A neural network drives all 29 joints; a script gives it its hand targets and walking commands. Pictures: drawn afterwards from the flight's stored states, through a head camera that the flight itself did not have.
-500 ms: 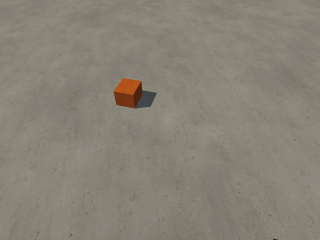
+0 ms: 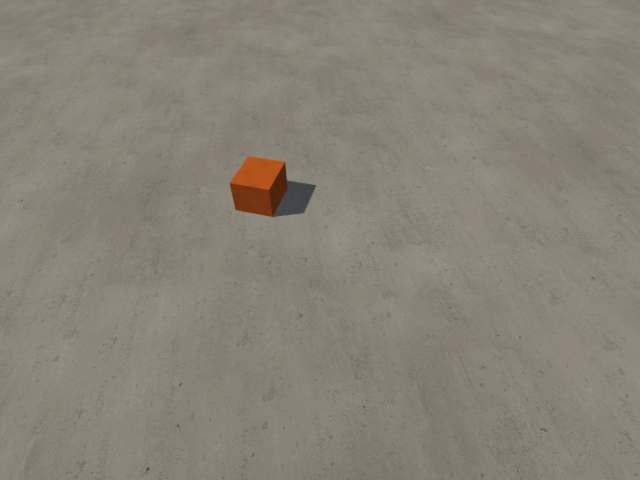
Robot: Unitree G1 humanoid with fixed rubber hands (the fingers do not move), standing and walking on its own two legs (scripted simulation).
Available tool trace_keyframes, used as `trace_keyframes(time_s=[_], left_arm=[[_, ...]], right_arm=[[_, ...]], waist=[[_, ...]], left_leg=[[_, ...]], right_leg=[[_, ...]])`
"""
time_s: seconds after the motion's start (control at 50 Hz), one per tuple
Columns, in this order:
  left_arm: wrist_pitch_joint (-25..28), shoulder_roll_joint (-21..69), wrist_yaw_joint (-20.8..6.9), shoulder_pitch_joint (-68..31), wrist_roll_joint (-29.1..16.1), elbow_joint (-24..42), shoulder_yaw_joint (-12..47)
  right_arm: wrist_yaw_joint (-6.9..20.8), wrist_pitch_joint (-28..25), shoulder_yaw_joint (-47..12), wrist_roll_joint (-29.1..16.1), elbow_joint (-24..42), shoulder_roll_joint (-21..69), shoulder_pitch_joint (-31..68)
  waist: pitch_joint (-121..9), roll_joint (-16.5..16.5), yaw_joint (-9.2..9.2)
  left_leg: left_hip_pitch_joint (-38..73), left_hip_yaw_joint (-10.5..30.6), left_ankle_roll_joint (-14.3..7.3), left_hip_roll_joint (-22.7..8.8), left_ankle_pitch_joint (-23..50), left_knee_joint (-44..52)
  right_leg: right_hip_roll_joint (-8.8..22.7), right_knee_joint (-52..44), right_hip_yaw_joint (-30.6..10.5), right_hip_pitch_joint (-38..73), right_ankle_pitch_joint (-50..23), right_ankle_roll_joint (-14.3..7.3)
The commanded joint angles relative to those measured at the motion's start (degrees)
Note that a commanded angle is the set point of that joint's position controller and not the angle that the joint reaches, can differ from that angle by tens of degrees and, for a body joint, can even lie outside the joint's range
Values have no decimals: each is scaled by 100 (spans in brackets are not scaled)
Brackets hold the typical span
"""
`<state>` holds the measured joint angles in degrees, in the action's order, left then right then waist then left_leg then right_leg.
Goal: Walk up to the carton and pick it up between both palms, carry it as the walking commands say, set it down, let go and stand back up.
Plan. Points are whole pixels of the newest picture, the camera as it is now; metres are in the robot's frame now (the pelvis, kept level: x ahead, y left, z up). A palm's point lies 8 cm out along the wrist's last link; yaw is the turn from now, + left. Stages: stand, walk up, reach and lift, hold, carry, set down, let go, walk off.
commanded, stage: walk up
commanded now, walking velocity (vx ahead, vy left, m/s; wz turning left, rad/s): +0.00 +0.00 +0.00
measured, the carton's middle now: (260, 186) +1.56 +0.31 -0.70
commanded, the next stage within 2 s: none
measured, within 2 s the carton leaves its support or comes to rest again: neither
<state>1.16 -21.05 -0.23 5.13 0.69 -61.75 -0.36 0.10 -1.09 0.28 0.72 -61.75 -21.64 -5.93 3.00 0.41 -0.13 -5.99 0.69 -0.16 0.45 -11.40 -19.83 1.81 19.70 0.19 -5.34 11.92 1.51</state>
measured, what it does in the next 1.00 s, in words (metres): walks ahead: left foot, then right foot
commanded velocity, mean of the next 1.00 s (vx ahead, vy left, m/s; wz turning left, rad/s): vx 0.42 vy -0.05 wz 0.13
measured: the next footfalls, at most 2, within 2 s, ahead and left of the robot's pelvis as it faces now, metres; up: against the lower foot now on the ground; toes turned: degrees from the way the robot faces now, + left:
left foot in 0.50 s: +0.15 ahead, +0.19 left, +0.00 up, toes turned +14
right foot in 0.98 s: +0.51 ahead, -0.01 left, +0.00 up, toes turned +2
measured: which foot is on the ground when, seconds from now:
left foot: down 0.00-0.24, up 0.26-0.48, down 0.50-1.00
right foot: down 0.00-0.50, up 0.52-0.96, down 0.98-1.00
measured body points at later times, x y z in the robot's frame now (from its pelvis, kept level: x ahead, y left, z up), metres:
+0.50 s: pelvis +0.07 +0.06 -0.02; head +0.09 +0.08 +0.42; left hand +0.01 +0.33 -0.18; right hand +0.21 -0.19 -0.15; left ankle +0.11 +0.18 -0.75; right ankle -0.01 -0.14 -0.75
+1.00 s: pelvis +0.34 +0.09 -0.03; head +0.38 +0.09 +0.42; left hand +0.48 +0.34 -0.16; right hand +0.29 -0.16 -0.17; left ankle +0.12 +0.18 -0.74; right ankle +0.47 -0.01 -0.75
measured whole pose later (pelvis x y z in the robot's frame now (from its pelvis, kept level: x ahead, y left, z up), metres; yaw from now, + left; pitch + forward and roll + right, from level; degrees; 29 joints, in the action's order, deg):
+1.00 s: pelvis +0.34 +0.09 -0.03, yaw +10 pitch +2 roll -1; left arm 1.9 -12.4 -2.4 2.3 2.0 -52.6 -2.4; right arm -0.1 -3.6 2.1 0.6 -62.1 -11.7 -26.3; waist 2.8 -1.4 -5.4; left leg 5.3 -4.0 1.6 -4.4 -30.2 -25.9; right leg 2.5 32.7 8.1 -27.8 6.4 -1.0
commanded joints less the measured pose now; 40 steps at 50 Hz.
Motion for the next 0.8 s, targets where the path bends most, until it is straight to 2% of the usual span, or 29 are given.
trace_keyframes(time_s=[0.0,0.02,0.04,0.06,0.08,0.1,0.14,0.16,0.18,0.2,0.22,0.24,0.26,0.28,0.32,0.38,0.42,0.44,0.46,0.48,0.5,0.52,0.54,0.56,0.6,0.64,0.7,0.74,0.78], left_arm=[[51,-1073,40,-251,0,245,-189],[57,-1225,34,-366,21,285,-193],[61,-1233,22,-209,5,255,-229],[60,-1187,51,-208,41,236,-225],[46,-1315,67,-328,24,227,-253],[56,-1235,63,-115,-35,176,-254],[44,-1193,95,-344,22,285,-208],[56,-970,80,-54,21,266,-181],[-220,-1075,-178,39,302,714,-560],[-221,-624,-21,488,207,513,-418],[-182,-1351,89,1361,176,224,-568],[-88,-1524,197,1660,145,113,-643],[-1,-1332,244,1384,176,349,-547],[91,-1094,185,1312,247,370,-497],[137,-721,149,542,179,632,-488],[191,-742,27,444,181,636,-485],[125,-741,-33,532,244,641,-428],[78,-610,-73,402,260,640,-432],[61,-387,-77,658,301,626,-361],[90,23,-157,570,194,843,-267],[66,115,-184,561,232,1023,-212],[4,-1,-164,284,276,1036,-224],[57,10,-173,369,238,1034,-240],[114,-33,-140,624,156,898,-229],[89,-46,-140,860,88,755,-301],[-19,115,-186,940,77,789,-315],[-76,294,-265,991,123,693,-294],[-98,386,-336,299,106,956,-282],[-75,418,-303,-183,91,1254,-268]], right_arm=[[-52,-82,200,0,309,-1121,300],[-20,-47,129,-42,352,-995,412],[-27,-87,176,-58,271,-1141,120],[-44,-89,217,-44,264,-1208,143],[-43,-86,200,-15,284,-1184,268],[-37,-63,209,19,183,-1308,390],[-39,-37,172,-25,221,-1145,141],[-33,-96,215,-22,253,-1237,236],[-191,283,482,-6,273,-1202,-884],[127,356,342,-64,489,-745,272],[295,401,291,46,1097,-415,1370],[270,350,257,123,1171,-273,1571],[319,297,261,114,1221,-259,1158],[342,270,295,208,1145,-172,739],[406,193,293,122,848,-229,72],[517,122,197,53,1011,27,235],[515,141,241,66,946,-38,-204],[483,132,270,34,730,-15,-700],[375,24,390,52,558,-311,-1314],[264,-39,627,130,358,-1146,-2317],[134,-76,673,179,495,-1544,-2459],[69,-73,602,99,600,-1403,-1908],[34,-140,507,120,532,-997,-1521],[37,-211,457,55,674,-666,-1168],[41,-350,345,56,639,-272,-1088],[50,-406,286,94,576,99,-1030],[47,-393,285,75,569,276,-1171],[23,-375,273,70,378,192,-1696],[-14,-374,258,28,262,195,-2062]], waist=[[-369,-345,16],[-528,248,-79],[-420,343,11],[-306,-41,-70],[-73,127,-4],[-233,-300,202],[-298,129,-108],[-613,-169,9],[-264,699,-102],[210,-840,440],[678,1066,1014],[439,825,1063],[355,854,826],[270,614,608],[-310,896,125],[155,1205,73],[326,766,-159],[9,1072,-429],[-227,-72,-704],[-480,-2440,-1308],[-520,-2539,-1148],[-156,-1426,-842],[175,-1292,-656],[203,-702,-408],[-77,-849,-261],[82,-1088,-124],[367,-700,-99],[444,-1087,-318],[598,-705,-438]], left_leg=[[-29,515,-198,-732,1061,264],[89,552,-153,-783,974,326],[-53,598,-136,-758,916,358],[35,507,-120,-645,869,296],[-302,584,-139,-688,737,358],[-108,552,-141,-720,711,380],[-8,553,-171,-713,1221,211],[194,487,-172,-702,847,201],[-316,1925,-467,-1639,-2529,-88],[-2552,554,-244,-278,-2930,-514],[-4274,-84,-55,-25,-1539,-2637],[-4459,123,-10,-452,-1057,-3566],[-4314,387,46,-676,-933,-3843],[-4059,349,107,-726,-1014,-3977],[-3052,335,136,-766,-674,-3417],[-1773,-240,139,-561,-786,-1770],[-889,-862,106,-363,-756,-1769],[-137,-932,27,-241,-784,-1638],[890,-774,49,-233,-1273,-1431],[1335,1844,-223,-1795,-3141,230],[882,4009,-620,-2959,-4519,1540],[319,3916,-678,-2976,-4551,1648],[14,3641,-584,-2710,-3782,1490],[-89,2852,-803,-2301,-2398,1172],[-96,1772,-571,-1880,-755,908],[-124,1433,-631,-1840,-179,991],[203,420,-680,-1791,708,1117],[529,340,-612,-1711,669,1113],[444,321,-605,-1747,1890,1175]], right_leg=[[614,-219,-520,-11,-1029,-349],[540,-193,-418,-139,-771,-269],[469,-347,-329,-31,-496,-227],[563,-428,-474,-59,-821,-255],[569,-318,-461,-150,-639,-280],[601,-355,-538,-57,-490,-317],[578,-332,-452,-106,-942,-273],[639,-415,-550,-16,-892,-281],[560,583,-229,-845,2577,-234],[790,-53,-506,523,2647,-239],[2183,-1202,-2180,1292,3386,-730],[2825,-1443,-2498,1265,3035,-899],[2681,-1180,-1937,1172,2502,-908],[2505,-1330,-2001,794,2565,-889],[1754,-1158,-761,473,1809,-658],[1477,-1142,53,-628,1322,-599],[1559,-961,112,-1275,2136,-659],[1296,-311,421,-1690,2347,-603],[633,1136,883,-2362,2698,-576],[0,3766,1176,-3460,2849,-310],[193,4970,202,-3866,2376,-102],[521,5185,-69,-3769,1755,-86],[589,5120,-214,-3764,1228,-133],[653,4864,-162,-3426,744,-149],[709,4571,-136,-2856,348,-102],[856,4393,-193,-2867,-177,45],[725,4137,155,-3323,-355,210],[757,3696,183,-3580,-618,202],[618,3126,311,-3417,-572,143]])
